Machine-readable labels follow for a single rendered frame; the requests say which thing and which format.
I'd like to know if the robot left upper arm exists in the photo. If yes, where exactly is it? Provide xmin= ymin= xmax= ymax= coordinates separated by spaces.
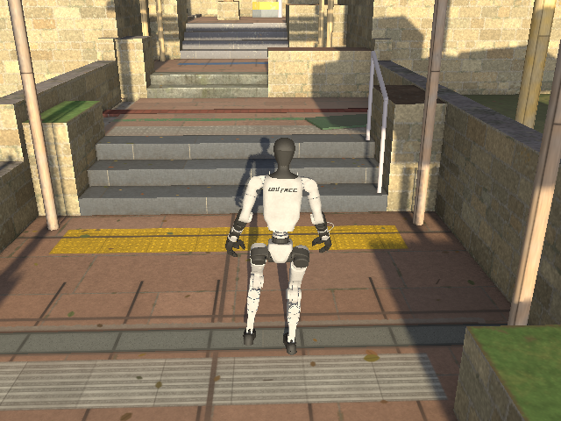
xmin=238 ymin=175 xmax=265 ymax=223

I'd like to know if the robot right shin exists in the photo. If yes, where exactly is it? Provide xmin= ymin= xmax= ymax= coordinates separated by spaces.
xmin=287 ymin=288 xmax=302 ymax=343

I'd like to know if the robot left forearm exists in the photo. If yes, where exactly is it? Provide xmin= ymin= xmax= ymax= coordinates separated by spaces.
xmin=228 ymin=209 xmax=247 ymax=242

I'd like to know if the robot right upper arm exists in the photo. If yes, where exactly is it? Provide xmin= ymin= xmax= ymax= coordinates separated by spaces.
xmin=301 ymin=176 xmax=324 ymax=225

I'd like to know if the robot right forearm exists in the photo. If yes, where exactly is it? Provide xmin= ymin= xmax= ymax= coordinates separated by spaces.
xmin=315 ymin=212 xmax=330 ymax=240

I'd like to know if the left robot hand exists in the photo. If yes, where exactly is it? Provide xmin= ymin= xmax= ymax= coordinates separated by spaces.
xmin=225 ymin=237 xmax=245 ymax=257

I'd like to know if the right robot foot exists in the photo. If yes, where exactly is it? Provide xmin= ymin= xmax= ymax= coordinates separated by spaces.
xmin=283 ymin=332 xmax=297 ymax=355

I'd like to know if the right robot hand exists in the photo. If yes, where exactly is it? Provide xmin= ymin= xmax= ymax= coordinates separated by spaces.
xmin=312 ymin=237 xmax=332 ymax=253

